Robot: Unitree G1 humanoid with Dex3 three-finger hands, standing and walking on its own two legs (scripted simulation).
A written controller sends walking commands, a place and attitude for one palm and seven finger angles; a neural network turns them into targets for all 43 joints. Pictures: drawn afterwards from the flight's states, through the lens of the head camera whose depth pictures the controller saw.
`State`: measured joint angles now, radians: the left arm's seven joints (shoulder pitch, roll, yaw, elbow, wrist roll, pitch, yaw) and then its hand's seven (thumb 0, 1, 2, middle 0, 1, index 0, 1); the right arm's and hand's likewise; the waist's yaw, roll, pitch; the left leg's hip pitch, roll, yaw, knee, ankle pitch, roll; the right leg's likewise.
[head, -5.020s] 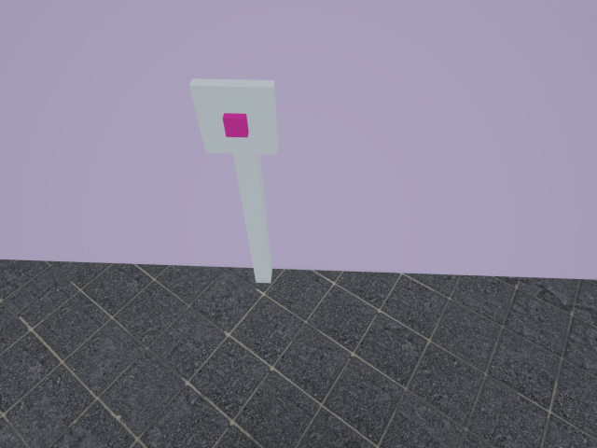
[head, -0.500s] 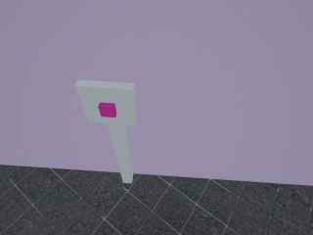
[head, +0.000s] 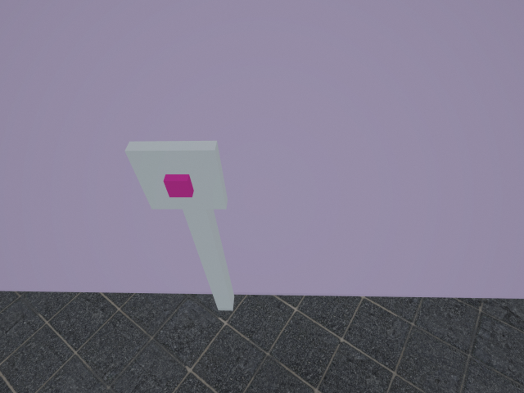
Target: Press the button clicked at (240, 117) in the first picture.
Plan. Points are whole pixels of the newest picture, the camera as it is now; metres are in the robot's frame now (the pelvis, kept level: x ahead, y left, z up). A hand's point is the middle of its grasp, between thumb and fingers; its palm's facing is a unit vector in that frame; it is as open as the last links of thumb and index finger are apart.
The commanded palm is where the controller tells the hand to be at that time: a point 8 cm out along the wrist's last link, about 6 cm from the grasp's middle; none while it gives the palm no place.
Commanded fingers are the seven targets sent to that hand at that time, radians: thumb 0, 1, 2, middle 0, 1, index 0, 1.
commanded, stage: come to a stop and stand still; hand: left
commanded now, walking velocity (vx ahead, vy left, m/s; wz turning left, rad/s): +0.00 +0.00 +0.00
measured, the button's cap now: (179, 184) +0.52 +0.21 -0.01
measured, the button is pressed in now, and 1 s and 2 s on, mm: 0 0 0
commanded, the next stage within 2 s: look again from close up in 0.82 s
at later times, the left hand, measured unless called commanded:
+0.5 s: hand out of the picture +0.02 +0.15 -0.17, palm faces +0.01 -0.98 -0.19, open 7.3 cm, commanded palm none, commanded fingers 0.00 0.90 0.90 -0.20 -0.30 -0.20 -0.30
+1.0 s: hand out of the picture +0.04 +0.15 -0.17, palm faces +0.03 -0.98 -0.20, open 7.3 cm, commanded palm none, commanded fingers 0.00 0.90 0.90 -0.20 -0.30 -0.20 -0.30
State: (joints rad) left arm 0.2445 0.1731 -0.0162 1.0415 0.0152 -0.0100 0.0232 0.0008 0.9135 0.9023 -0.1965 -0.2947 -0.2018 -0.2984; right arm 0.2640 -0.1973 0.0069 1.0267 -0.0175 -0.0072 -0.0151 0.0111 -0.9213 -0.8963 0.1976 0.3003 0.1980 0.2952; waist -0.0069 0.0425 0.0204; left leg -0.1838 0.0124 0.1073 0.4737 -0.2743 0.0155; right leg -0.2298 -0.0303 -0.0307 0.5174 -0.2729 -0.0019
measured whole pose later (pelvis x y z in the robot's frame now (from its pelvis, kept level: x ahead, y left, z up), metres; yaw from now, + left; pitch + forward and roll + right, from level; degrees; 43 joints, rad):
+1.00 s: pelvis +0.04 -0.03 +0.00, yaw +0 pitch +0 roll +0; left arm 0.26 0.16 0.00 1.12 0.01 -0.02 0.03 0.00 0.92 0.90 -0.20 -0.29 -0.20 -0.30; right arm 0.26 -0.14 0.01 1.15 -0.01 -0.02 -0.04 0.01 -0.91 -0.90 0.20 0.30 0.20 0.30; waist 0.01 0.00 0.04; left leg -0.12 0.06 0.09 0.43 -0.31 -0.04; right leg -0.16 0.02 -0.05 0.47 -0.31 -0.04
